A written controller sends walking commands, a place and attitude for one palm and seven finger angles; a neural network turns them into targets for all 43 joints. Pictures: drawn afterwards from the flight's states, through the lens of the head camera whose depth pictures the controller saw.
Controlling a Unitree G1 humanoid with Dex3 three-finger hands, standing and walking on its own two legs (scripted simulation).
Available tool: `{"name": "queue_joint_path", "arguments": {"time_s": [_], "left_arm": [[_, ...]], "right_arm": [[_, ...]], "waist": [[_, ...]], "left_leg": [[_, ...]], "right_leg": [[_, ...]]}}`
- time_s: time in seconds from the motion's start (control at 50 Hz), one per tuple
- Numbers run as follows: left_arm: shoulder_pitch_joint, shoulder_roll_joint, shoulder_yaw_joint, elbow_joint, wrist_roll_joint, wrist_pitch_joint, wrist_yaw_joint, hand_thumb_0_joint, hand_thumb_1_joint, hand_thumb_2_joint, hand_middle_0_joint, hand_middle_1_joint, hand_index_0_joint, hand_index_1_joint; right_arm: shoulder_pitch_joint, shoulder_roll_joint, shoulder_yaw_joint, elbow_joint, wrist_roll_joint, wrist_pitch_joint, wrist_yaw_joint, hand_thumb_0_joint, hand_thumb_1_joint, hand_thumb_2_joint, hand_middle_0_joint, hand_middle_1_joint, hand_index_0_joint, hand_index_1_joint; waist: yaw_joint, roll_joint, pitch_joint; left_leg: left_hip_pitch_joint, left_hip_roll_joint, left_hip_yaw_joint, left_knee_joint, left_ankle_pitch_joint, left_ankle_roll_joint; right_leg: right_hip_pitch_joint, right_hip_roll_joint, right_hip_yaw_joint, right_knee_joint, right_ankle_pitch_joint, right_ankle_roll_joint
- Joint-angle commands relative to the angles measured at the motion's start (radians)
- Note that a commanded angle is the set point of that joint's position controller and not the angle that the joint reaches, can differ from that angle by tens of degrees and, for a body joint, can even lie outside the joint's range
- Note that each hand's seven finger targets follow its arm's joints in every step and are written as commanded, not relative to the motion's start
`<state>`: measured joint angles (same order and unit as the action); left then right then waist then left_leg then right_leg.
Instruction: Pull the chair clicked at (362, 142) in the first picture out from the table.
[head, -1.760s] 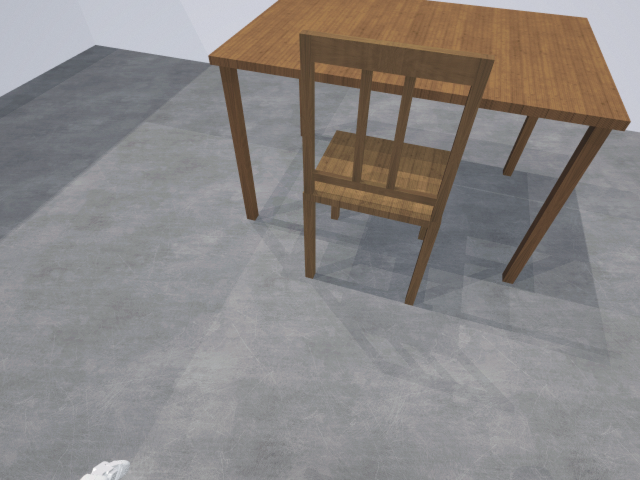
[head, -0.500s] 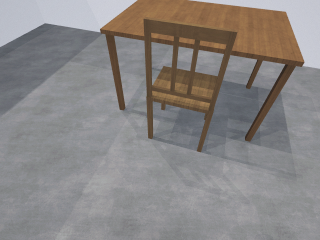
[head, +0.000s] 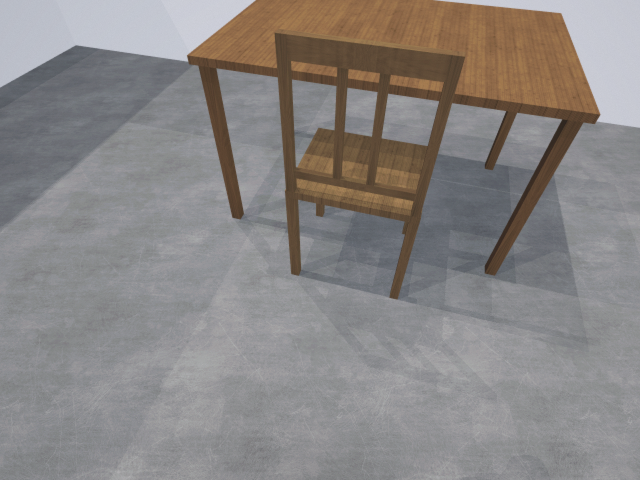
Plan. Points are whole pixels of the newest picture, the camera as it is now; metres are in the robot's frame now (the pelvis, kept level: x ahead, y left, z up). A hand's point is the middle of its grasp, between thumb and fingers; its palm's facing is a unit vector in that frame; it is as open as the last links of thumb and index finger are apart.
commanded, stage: turn to face it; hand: left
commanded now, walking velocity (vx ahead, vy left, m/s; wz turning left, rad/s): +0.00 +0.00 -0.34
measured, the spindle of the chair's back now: (339, 128) +0.96 +0.02 -0.09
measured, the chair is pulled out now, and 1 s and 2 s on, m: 0.00 0.00 0.00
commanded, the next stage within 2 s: take the last steps up to it in 0.40 s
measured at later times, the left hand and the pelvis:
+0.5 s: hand out of the picture +0.06 +0.19 -0.18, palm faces -0.12 -0.96 -0.25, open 7.4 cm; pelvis -0.03 +0.00 -0.02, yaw -9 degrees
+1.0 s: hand out of the picture +0.01 +0.22 -0.20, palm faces -0.07 -0.99 -0.12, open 7.4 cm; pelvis +0.06 +0.05 -0.01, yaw -11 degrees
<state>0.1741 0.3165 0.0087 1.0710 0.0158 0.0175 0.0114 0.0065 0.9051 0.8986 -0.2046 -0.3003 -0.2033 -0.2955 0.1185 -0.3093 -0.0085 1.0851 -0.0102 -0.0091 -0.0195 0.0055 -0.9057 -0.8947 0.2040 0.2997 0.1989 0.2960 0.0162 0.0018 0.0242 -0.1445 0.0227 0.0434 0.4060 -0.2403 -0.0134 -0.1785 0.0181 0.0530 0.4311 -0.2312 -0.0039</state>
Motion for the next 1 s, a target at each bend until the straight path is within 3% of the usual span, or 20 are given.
{"name": "queue_joint_path", "arguments": {"time_s": [0.0,0.28,0.34,0.4,0.44,0.46,0.48,0.5,0.52,0.54,0.56,0.62,0.7,0.8,0.84,0.9,0.92,0.94,0.96,0.98], "left_arm": [[0.023,0.12,0.032,-0.076,-0.002,-0.001,0.004,0.0,0.9,0.9,-0.2,-0.3,-0.2,-0.3],[0.047,0.073,0.057,-0.162,0.006,0.01,0.002,0.0,0.9,0.9,-0.2,-0.3,-0.2,-0.3],[0.046,0.037,0.057,-0.173,0.006,0.01,0.001,0.0,0.9,0.9,-0.2,-0.3,-0.2,-0.3],[0.091,-0.01,0.058,-0.167,0.007,0.014,-0.004,0.0,0.9,0.9,-0.2,-0.3,-0.2,-0.3],[0.129,-0.025,0.061,-0.161,0.01,0.018,-0.006,0.0,0.9,0.9,-0.2,-0.3,-0.2,-0.3],[0.157,-0.031,0.064,-0.154,0.009,0.017,-0.007,0.0,0.9,0.9,-0.2,-0.3,-0.2,-0.3],[0.204,-0.038,0.063,-0.137,0.011,0.008,-0.006,0.0,0.9,0.9,-0.2,-0.3,-0.2,-0.3],[0.242,0.004,0.068,-0.123,0.019,-0.009,-0.003,0.0,0.9,0.9,-0.2,-0.3,-0.2,-0.3],[0.264,0.094,0.077,-0.122,0.024,-0.023,0.009,0.0,0.9,0.9,-0.2,-0.3,-0.2,-0.3],[0.267,0.084,0.066,-0.125,0.006,-0.019,0.014,0.0,0.9,0.9,-0.2,-0.3,-0.2,-0.3],[0.226,0.057,0.072,-0.128,0.009,-0.026,0.017,0.0,0.9,0.9,-0.2,-0.3,-0.2,-0.3],[0.187,0.004,0.059,-0.123,0.003,-0.05,0.015,0.0,0.9,0.9,-0.2,-0.3,-0.2,-0.3],[0.262,-0.002,0.062,-0.089,0.007,-0.07,0.009,0.0,0.9,0.9,-0.2,-0.3,-0.2,-0.3],[0.319,-0.002,0.065,-0.047,0.013,-0.076,0.008,0.0,0.9,0.9,-0.2,-0.3,-0.2,-0.3],[0.292,0.005,0.07,-0.046,0.018,-0.074,0.008,0.0,0.9,0.9,-0.2,-0.3,-0.2,-0.3],[0.248,-0.013,0.071,-0.039,0.01,-0.064,0.003,0.0,0.9,0.9,-0.2,-0.3,-0.2,-0.3],[0.251,-0.046,0.067,-0.038,0.01,-0.062,-0.001,0.0,0.9,0.9,-0.2,-0.3,-0.2,-0.3],[0.249,-0.098,0.059,-0.059,0.002,-0.058,-0.01,0.0,0.9,0.9,-0.2,-0.3,-0.2,-0.3],[0.21,-0.101,0.056,-0.092,0.01,-0.067,-0.007,0.0,0.9,0.9,-0.2,-0.3,-0.2,-0.3],[0.182,-0.076,0.062,-0.084,0.021,-0.064,-0.004,0.0,0.9,0.9,-0.2,-0.3,-0.2,-0.3]], "right_arm": [[0.048,-0.113,-0.029,-0.064,0.001,0.002,-0.011,0.0,-0.9,-0.9,0.2,0.3,0.2,0.3],[0.111,-0.046,-0.06,-0.117,0.0,0.011,-0.011,0.0,-0.9,-0.9,0.2,0.3,0.2,0.3],[0.128,-0.056,-0.067,-0.116,-0.003,0.007,-0.011,0.0,-0.9,-0.9,0.2,0.3,0.2,0.3],[0.097,-0.087,-0.08,-0.129,-0.004,0.001,-0.012,0.0,-0.9,-0.9,0.2,0.3,0.2,0.3],[0.06,-0.08,-0.081,-0.14,-0.007,0.001,-0.009,0.0,-0.9,-0.9,0.2,0.3,0.2,0.3],[0.047,-0.078,-0.081,-0.146,-0.01,0.005,-0.009,0.0,-0.9,-0.9,0.2,0.3,0.2,0.3],[0.039,-0.067,-0.078,-0.148,-0.012,0.01,-0.009,0.0,-0.9,-0.9,0.2,0.3,0.2,0.3],[0.071,-0.026,-0.071,-0.144,-0.009,0.017,-0.005,0.0,-0.9,-0.9,0.2,0.3,0.2,0.3],[0.097,0.048,-0.056,-0.165,-0.002,0.022,0.0,0.0,-0.9,-0.9,0.2,0.3,0.2,0.3],[0.074,0.012,-0.058,-0.167,-0.007,0.029,0.001,0.0,-0.9,-0.9,0.2,0.3,0.2,0.3],[0.074,0.012,-0.058,-0.157,-0.012,0.025,0.009,0.0,-0.9,-0.9,0.2,0.3,0.2,0.3],[0.128,0.01,-0.06,-0.112,-0.019,0.0,0.023,0.0,-0.9,-0.9,0.2,0.3,0.2,0.3],[0.089,0.044,-0.055,-0.123,-0.015,-0.01,0.03,0.0,-0.9,-0.9,0.2,0.3,0.2,0.3],[0.03,0.06,-0.053,-0.149,-0.007,-0.023,0.034,0.0,-0.9,-0.9,0.2,0.3,0.2,0.3],[0.047,0.071,-0.053,-0.15,-0.003,-0.03,0.035,0.0,-0.9,-0.9,0.2,0.3,0.2,0.3],[0.191,0.071,-0.051,-0.092,0.001,-0.047,0.023,0.0,-0.9,-0.9,0.2,0.3,0.2,0.3],[0.295,0.029,-0.061,-0.055,0.002,-0.054,0.011,0.0,-0.9,-0.9,0.2,0.3,0.2,0.3],[0.407,-0.064,-0.084,-0.03,-0.012,-0.057,0.003,0.0,-0.9,-0.9,0.2,0.3,0.2,0.3],[0.459,-0.102,-0.087,-0.033,-0.015,-0.049,0.0,0.0,-0.9,-0.9,0.2,0.3,0.2,0.3],[0.391,-0.066,-0.077,-0.044,-0.014,-0.041,-0.001,0.0,-0.9,-0.9,0.2,0.3,0.2,0.3]], "waist": [[-0.021,-0.01,-0.049],[-0.028,-0.024,-0.018],[-0.029,0.031,-0.013],[-0.001,0.166,-0.018],[0.023,0.169,-0.008],[0.035,0.144,0.009],[0.059,0.085,0.015],[0.059,-0.116,0.0],[0.044,-0.396,0.006],[0.05,-0.252,0.034],[0.028,-0.247,0.07],[-0.009,-0.143,0.022],[0.012,-0.086,0.027],[0.037,-0.136,0.05],[0.022,-0.14,0.06],[-0.041,-0.083,0.044],[-0.078,0.04,0.01],[-0.116,0.292,-0.001],[-0.116,0.332,0.017],[-0.094,0.221,0.064]], "left_leg": [[0.027,0.118,-0.037,0.011,0.178,0.013],[-0.049,0.109,-0.016,0.095,-0.083,0.026],[-0.045,0.165,-0.068,0.019,-0.095,0.05],[-0.124,0.295,-0.141,-0.084,-0.058,0.126],[-0.169,0.325,-0.11,-0.068,0.007,0.157],[-0.209,0.315,-0.074,-0.024,0.003,0.145],[-0.228,0.264,-0.025,0.085,0.014,0.105],[-0.272,0.135,0.074,0.316,-0.129,0.032],[-0.453,0.003,0.091,0.557,-0.37,-0.017],[-0.419,0.03,-0.039,0.61,-0.34,-0.005],[-0.463,0.04,-0.053,0.638,-0.247,0.001],[-0.435,0.061,-0.039,0.648,-0.109,-0.003],[-0.423,0.054,0.001,0.531,-0.078,-0.012],[-0.394,0.053,0.007,0.386,-0.101,-0.005],[-0.301,0.052,-0.001,0.3,-0.128,0.006],[0.01,0.005,0.054,0.076,-0.016,0.008],[0.18,0.053,-0.011,0.021,-0.086,0.02],[0.263,0.279,-0.342,-0.127,-0.331,0.09],[0.214,0.418,-0.529,-0.267,-0.416,0.156],[0.096,0.411,-0.506,-0.295,-0.468,0.167]], "right_leg": [[-0.05,-0.111,0.116,0.005,0.304,-0.027],[-0.211,-0.081,0.211,0.033,0.068,-0.056],[-0.242,-0.026,0.143,0.117,0.047,-0.035],[-0.188,0.02,0.013,0.347,-0.063,-0.006],[-0.153,-0.007,-0.032,0.414,-0.173,0.006],[-0.11,-0.024,-0.032,0.365,-0.169,0.004],[-0.06,-0.034,-0.006,0.216,-0.07,-0.005],[-0.019,-0.11,0.176,0.002,-0.007,-0.035],[0.005,-0.316,0.534,-0.186,-0.027,-0.103],[-0.071,-0.333,0.541,-0.269,-0.227,-0.144],[-0.056,-0.287,0.528,-0.298,-0.303,-0.126],[-0.002,-0.229,0.376,-0.233,-0.203,-0.167],[0.044,-0.221,0.309,-0.242,-0.117,-0.197],[0.064,-0.252,0.294,-0.254,-0.1,-0.204],[-0.004,-0.261,0.278,-0.243,-0.126,-0.195],[-0.171,-0.158,0.16,-0.132,-0.189,-0.131],[-0.28,-0.106,0.115,0.024,-0.205,-0.104],[-0.454,0.009,-0.008,0.324,-0.271,-0.056],[-0.53,0.021,-0.079,0.538,-0.325,-0.034],[-0.51,-0.041,-0.033,0.639,-0.266,-0.042]]}}
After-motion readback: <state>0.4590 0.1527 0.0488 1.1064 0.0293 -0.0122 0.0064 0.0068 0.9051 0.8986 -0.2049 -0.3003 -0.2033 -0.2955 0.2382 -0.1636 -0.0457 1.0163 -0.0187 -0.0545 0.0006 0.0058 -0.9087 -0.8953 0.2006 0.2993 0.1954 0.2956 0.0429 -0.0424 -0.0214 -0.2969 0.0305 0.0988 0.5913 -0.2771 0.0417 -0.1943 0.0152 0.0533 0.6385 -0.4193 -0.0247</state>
